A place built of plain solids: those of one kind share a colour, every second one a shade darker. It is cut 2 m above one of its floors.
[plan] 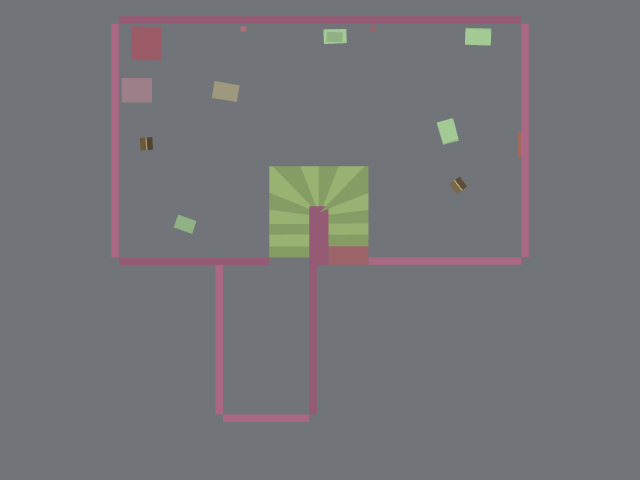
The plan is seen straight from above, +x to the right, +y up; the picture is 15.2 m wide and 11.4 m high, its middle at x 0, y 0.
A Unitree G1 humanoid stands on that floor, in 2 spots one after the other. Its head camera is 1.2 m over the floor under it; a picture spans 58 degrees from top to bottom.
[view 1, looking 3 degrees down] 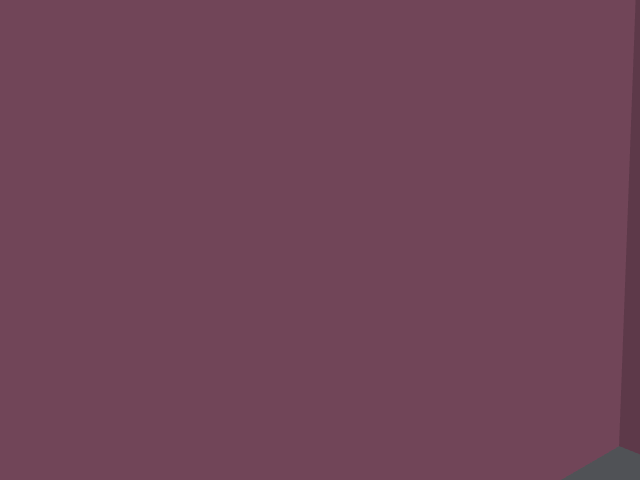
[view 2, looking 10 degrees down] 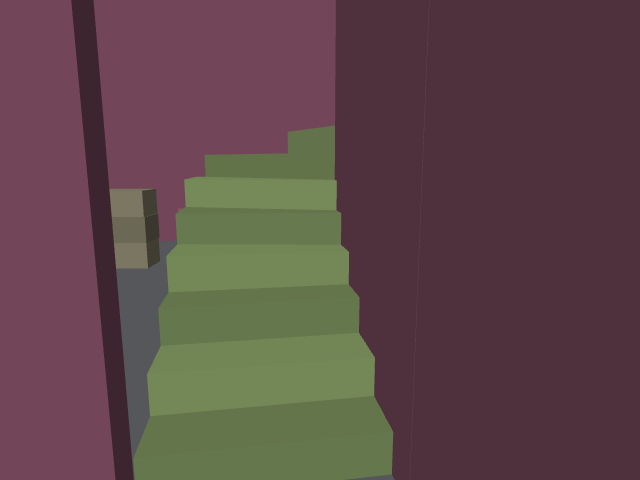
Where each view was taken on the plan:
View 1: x -1.26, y -3.10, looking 148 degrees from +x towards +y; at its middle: wall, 1.23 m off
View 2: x -0.77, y -1.87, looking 81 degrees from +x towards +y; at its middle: tread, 2.55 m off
